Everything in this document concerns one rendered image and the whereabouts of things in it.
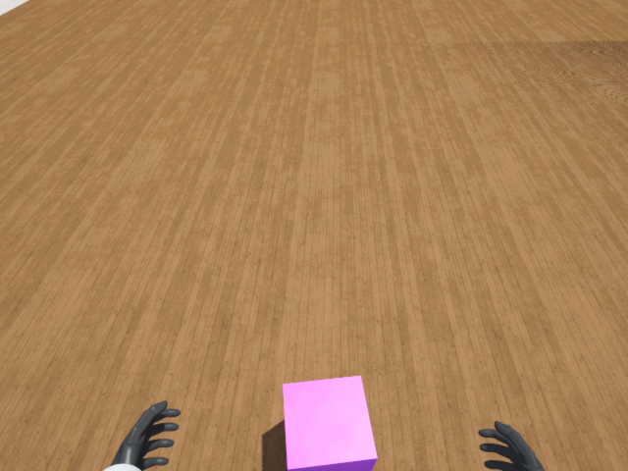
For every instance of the right robot hand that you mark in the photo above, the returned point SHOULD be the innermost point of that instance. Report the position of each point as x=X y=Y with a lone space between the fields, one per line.
x=522 y=457

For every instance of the left robot hand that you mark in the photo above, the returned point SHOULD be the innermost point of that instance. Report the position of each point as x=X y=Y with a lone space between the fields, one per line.
x=136 y=444

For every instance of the carton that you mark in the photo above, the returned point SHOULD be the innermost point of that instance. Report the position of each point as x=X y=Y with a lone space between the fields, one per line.
x=328 y=426

